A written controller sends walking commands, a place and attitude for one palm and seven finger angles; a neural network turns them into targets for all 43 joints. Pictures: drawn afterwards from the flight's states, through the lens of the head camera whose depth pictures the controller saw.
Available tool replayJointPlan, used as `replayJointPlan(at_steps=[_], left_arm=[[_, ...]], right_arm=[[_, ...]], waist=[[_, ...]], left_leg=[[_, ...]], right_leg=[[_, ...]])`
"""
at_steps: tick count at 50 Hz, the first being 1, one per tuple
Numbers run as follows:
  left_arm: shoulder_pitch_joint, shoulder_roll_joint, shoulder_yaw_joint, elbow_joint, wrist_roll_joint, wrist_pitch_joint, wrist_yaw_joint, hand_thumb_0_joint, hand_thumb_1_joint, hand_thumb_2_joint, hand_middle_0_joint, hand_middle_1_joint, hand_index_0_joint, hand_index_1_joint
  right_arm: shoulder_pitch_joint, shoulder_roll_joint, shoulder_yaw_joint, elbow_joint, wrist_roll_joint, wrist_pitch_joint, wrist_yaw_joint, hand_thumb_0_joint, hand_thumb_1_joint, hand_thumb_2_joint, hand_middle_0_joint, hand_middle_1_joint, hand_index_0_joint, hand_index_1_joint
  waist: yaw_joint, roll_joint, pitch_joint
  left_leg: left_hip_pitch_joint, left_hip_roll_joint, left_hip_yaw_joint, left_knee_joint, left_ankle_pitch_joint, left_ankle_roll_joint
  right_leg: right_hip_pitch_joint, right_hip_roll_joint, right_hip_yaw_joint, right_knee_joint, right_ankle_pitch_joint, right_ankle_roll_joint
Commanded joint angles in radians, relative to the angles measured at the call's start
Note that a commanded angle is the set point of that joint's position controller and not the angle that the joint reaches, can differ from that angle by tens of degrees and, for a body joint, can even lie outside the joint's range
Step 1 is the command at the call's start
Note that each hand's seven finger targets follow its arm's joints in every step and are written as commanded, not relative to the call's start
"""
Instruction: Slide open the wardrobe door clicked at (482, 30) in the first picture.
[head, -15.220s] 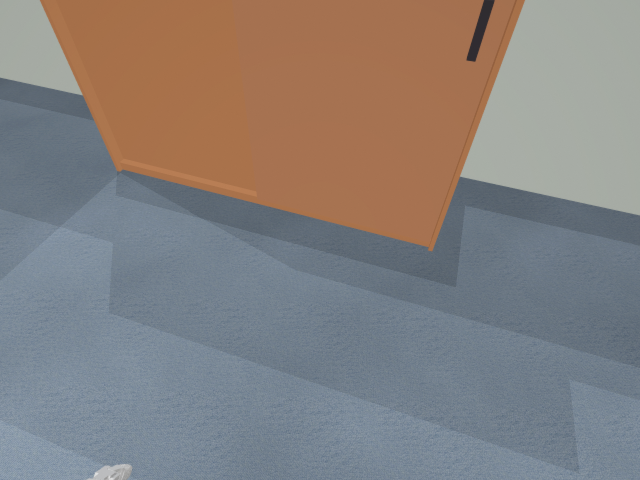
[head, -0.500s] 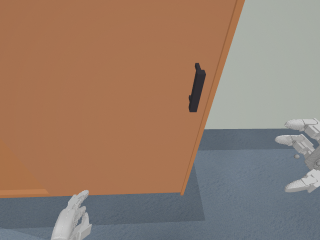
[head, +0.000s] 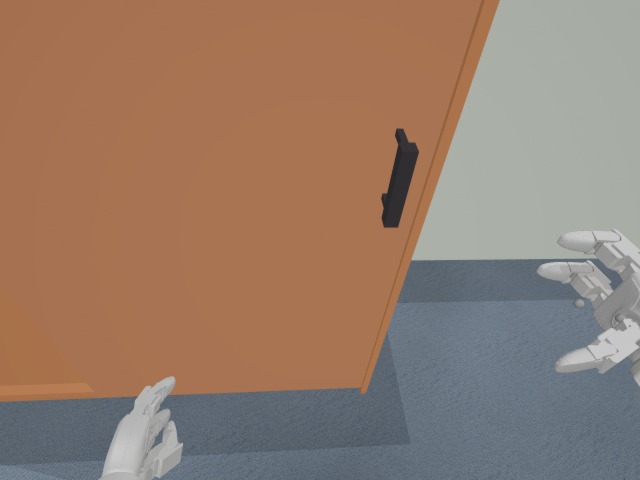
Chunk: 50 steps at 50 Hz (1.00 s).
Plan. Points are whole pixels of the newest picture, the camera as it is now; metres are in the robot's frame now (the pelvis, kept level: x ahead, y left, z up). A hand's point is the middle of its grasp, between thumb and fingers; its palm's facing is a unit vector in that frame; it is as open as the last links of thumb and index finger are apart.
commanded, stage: move the hooked fingers beside the handle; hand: right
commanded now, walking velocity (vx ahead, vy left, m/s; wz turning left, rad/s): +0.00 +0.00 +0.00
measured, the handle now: (395, 179) +0.52 -0.10 +0.13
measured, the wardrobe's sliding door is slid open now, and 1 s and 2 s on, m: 0.00 0.00 0.00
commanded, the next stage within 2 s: none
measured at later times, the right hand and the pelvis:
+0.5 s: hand (519, 257) +0.35 -0.22 +0.14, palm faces -0.06 +1.00 -0.02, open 14.0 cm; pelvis +0.01 -0.01 +0.00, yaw +1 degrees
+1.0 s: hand (468, 224) +0.41 -0.18 +0.14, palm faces -0.05 +1.00 -0.01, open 14.0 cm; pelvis +0.01 +0.00 +0.00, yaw +2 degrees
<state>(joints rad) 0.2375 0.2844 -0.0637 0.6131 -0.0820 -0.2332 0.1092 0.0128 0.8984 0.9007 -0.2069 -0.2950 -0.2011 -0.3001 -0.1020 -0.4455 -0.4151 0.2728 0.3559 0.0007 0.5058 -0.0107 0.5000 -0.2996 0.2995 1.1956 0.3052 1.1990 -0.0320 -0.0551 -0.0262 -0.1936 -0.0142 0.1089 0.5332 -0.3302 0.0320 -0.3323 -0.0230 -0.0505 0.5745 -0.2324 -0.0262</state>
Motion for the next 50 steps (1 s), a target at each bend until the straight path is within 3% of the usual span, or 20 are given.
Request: replayJointPlan(at_steps=[1,4,8,9,11,12,14,17,25,27,29,33,34,37,39,40,45,48,49,50], left_arm=[[-0.093,0.113,0.051,-0.148,-0.004,-0.050,0.012,0.000,0.900,0.900,-0.200,-0.300,-0.200,-0.300],[-0.089,0.116,0.052,-0.146,-0.001,-0.043,0.012,0.000,0.900,0.900,-0.200,-0.300,-0.200,-0.300],[-0.090,0.108,0.050,-0.156,-0.003,-0.039,0.007,0.000,0.900,0.900,-0.200,-0.300,-0.200,-0.300],[-0.085,0.109,0.050,-0.156,-0.002,-0.036,0.005,0.000,0.900,0.900,-0.200,-0.300,-0.200,-0.300],[-0.080,0.115,0.052,-0.151,-0.003,-0.030,0.005,0.000,0.900,0.900,-0.200,-0.300,-0.200,-0.300],[-0.083,0.114,0.053,-0.152,-0.004,-0.027,0.005,0.000,0.900,0.900,-0.200,-0.300,-0.200,-0.300],[-0.073,0.115,0.056,-0.153,-0.004,-0.021,0.003,0.000,0.900,0.900,-0.200,-0.300,-0.200,-0.300],[-0.073,0.112,0.055,-0.148,-0.004,-0.015,0.005,0.000,0.900,0.900,-0.200,-0.300,-0.200,-0.300],[-0.056,0.115,0.060,-0.128,0.000,0.003,0.004,0.000,0.900,0.900,-0.200,-0.300,-0.200,-0.300],[-0.055,0.113,0.060,-0.122,0.000,0.013,0.002,0.000,0.900,0.900,-0.200,-0.300,-0.200,-0.300],[-0.046,0.117,0.062,-0.120,0.003,0.022,-0.001,0.000,0.900,0.900,-0.200,-0.300,-0.200,-0.300],[-0.040,0.113,0.061,-0.112,0.003,0.041,-0.003,0.000,0.900,0.900,-0.200,-0.300,-0.200,-0.300],[-0.034,0.116,0.064,-0.111,0.004,0.046,-0.006,0.000,0.900,0.900,-0.200,-0.300,-0.200,-0.300],[-0.031,0.112,0.067,-0.110,0.005,0.053,-0.011,0.000,0.900,0.900,-0.200,-0.300,-0.200,-0.300],[-0.018,0.118,0.070,-0.102,0.007,0.063,-0.017,0.000,0.900,0.900,-0.200,-0.300,-0.200,-0.300],[-0.021,0.117,0.069,-0.106,0.006,0.068,-0.018,0.000,0.900,0.900,-0.200,-0.300,-0.200,-0.300],[-0.009,0.120,0.070,-0.098,0.004,0.097,-0.019,0.000,0.900,0.900,-0.200,-0.300,-0.200,-0.300],[0.004,0.117,0.072,-0.096,0.005,0.105,-0.018,0.000,0.900,0.900,-0.200,-0.300,-0.200,-0.300],[0.012,0.121,0.075,-0.088,0.006,0.108,-0.019,0.000,0.900,0.900,-0.200,-0.300,-0.200,-0.300],[0.012,0.120,0.074,-0.087,0.006,0.109,-0.019,0.000,0.900,0.900,-0.200,-0.300,-0.200,-0.300]], right_arm=[[-0.367,-0.255,-0.046,-0.190,0.011,-0.068,-0.018,0.000,0.500,-0.300,0.300,1.200,0.300,1.200],[-0.374,-0.298,-0.078,-0.169,-0.001,-0.066,-0.039,0.000,0.500,-0.300,0.300,1.200,0.300,1.200],[-0.380,-0.246,-0.042,-0.167,-0.009,-0.064,-0.055,0.000,0.500,-0.300,0.300,1.200,0.300,1.200],[-0.378,-0.239,-0.035,-0.158,-0.004,-0.061,-0.058,0.000,0.500,-0.300,0.300,1.200,0.300,1.200],[-0.382,-0.247,-0.047,-0.125,-0.009,-0.051,-0.067,0.000,0.500,-0.300,0.300,1.200,0.300,1.200],[-0.401,-0.248,-0.041,-0.130,-0.016,-0.049,-0.072,0.000,0.500,-0.300,0.300,1.200,0.300,1.200],[-0.416,-0.244,-0.032,-0.137,-0.020,-0.048,-0.081,0.000,0.500,-0.300,0.300,1.200,0.300,1.200],[-0.473,-0.213,0.000,-0.140,-0.030,-0.049,-0.096,0.000,0.500,-0.300,0.300,1.200,0.300,1.200],[-0.555,-0.161,0.060,-0.114,-0.055,-0.056,-0.150,0.000,0.500,-0.300,0.300,1.200,0.300,1.200],[-0.580,-0.163,0.061,-0.094,-0.065,-0.051,-0.167,0.000,0.500,-0.300,0.300,1.200,0.300,1.200],[-0.572,-0.181,0.046,-0.068,-0.071,-0.051,-0.180,0.000,0.500,-0.300,0.300,1.200,0.300,1.200],[-0.680,-0.136,0.094,-0.046,-0.084,-0.060,-0.198,0.000,0.500,-0.300,0.300,1.200,0.300,1.200],[-0.672,-0.146,0.086,-0.040,-0.085,-0.065,-0.204,0.000,0.500,-0.300,0.300,1.200,0.300,1.200],[-0.699,-0.107,0.117,-0.038,-0.092,-0.076,-0.215,0.000,0.500,-0.300,0.300,1.200,0.300,1.200],[-0.663,-0.134,0.090,-0.005,-0.095,-0.078,-0.225,0.000,0.500,-0.300,0.300,1.200,0.300,1.200],[-0.658,-0.115,0.100,0.021,-0.094,-0.073,-0.227,0.000,0.500,-0.300,0.300,1.200,0.300,1.200],[-0.744,-0.141,0.092,0.085,-0.106,-0.076,-0.242,0.000,0.500,-0.300,0.300,1.200,0.300,1.200],[-0.807,-0.142,0.097,0.084,-0.110,-0.104,-0.243,0.000,0.500,-0.300,0.300,1.200,0.300,1.200],[-0.837,-0.152,0.101,0.086,-0.112,-0.117,-0.243,0.000,0.500,-0.300,0.300,1.200,0.300,1.200],[-0.842,-0.140,0.106,0.109,-0.110,-0.122,-0.241,0.000,0.500,-0.300,0.300,1.200,0.300,1.200]], waist=[[0.030,-0.014,-0.156],[0.018,-0.003,-0.186],[0.017,-0.034,-0.204],[0.016,0.009,-0.198],[0.017,0.017,-0.189],[0.019,-0.022,-0.184],[0.020,0.026,-0.207],[0.033,-0.026,-0.205],[0.041,0.010,-0.229],[0.044,-0.019,-0.217],[0.037,0.041,-0.228],[0.055,-0.015,-0.234],[0.050,0.032,-0.252],[0.055,-0.007,-0.283],[0.045,0.040,-0.284],[0.047,0.055,-0.268],[0.063,0.058,-0.234],[0.069,0.011,-0.275],[0.078,0.044,-0.283],[0.076,0.022,-0.282]], left_leg=[[-0.139,0.014,-0.090,-0.107,0.186,-0.026],[-0.112,0.017,-0.093,-0.105,0.202,-0.023],[-0.115,0.012,-0.071,-0.091,0.229,-0.017],[-0.105,0.012,-0.074,-0.094,0.238,-0.018],[-0.113,0.013,-0.074,-0.092,0.240,-0.020],[-0.121,0.013,-0.074,-0.090,0.241,-0.018],[-0.110,0.011,-0.072,-0.091,0.246,-0.019],[-0.129,0.009,-0.066,-0.086,0.237,-0.015],[-0.132,0.008,-0.063,-0.083,0.241,-0.011],[-0.142,0.009,-0.064,-0.088,0.229,-0.011],[-0.123,0.007,-0.064,-0.086,0.243,-0.011],[-0.140,0.008,-0.065,-0.079,0.253,-0.008],[-0.122,0.006,-0.066,-0.078,0.274,-0.009],[-0.125,0.008,-0.067,-0.068,0.304,-0.009],[-0.103,0.007,-0.070,-0.068,0.330,-0.010],[-0.105,0.008,-0.073,-0.067,0.339,-0.013],[-0.115,0.010,-0.085,-0.071,0.335,-0.018],[-0.116,0.008,-0.091,-0.065,0.343,-0.016],[-0.108,0.008,-0.093,-0.063,0.357,-0.018],[-0.109,0.008,-0.097,-0.062,0.363,-0.018]], right_leg=[[0.207,0.009,0.079,-0.068,0.084,-0.021],[0.208,0.005,0.078,-0.064,0.107,-0.021],[0.230,0.007,0.078,-0.075,0.131,-0.018],[0.217,0.003,0.076,-0.071,0.136,-0.019],[0.203,0.005,0.076,-0.076,0.130,-0.020],[0.210,0.005,0.073,-0.075,0.135,-0.018],[0.218,0.000,0.071,-0.071,0.147,-0.021],[0.232,0.002,0.075,-0.075,0.143,-0.017],[0.257,-0.003,0.087,-0.081,0.162,-0.018],[0.257,-0.003,0.084,-0.084,0.151,-0.014],[0.244,-0.007,0.083,-0.081,0.167,-0.018],[0.264,-0.002,0.084,-0.078,0.178,-0.013],[0.263,-0.005,0.080,-0.070,0.199,-0.018],[0.291,-0.003,0.079,-0.064,0.233,-0.014],[0.270,-0.005,0.071,-0.056,0.248,-0.018],[0.253,-0.002,0.066,-0.061,0.241,-0.020],[0.209,0.003,0.052,-0.056,0.206,-0.024],[0.234,0.006,0.050,-0.046,0.217,-0.024],[0.230,0.003,0.050,-0.037,0.227,-0.028],[0.225,0.006,0.048,-0.038,0.223,-0.027]])
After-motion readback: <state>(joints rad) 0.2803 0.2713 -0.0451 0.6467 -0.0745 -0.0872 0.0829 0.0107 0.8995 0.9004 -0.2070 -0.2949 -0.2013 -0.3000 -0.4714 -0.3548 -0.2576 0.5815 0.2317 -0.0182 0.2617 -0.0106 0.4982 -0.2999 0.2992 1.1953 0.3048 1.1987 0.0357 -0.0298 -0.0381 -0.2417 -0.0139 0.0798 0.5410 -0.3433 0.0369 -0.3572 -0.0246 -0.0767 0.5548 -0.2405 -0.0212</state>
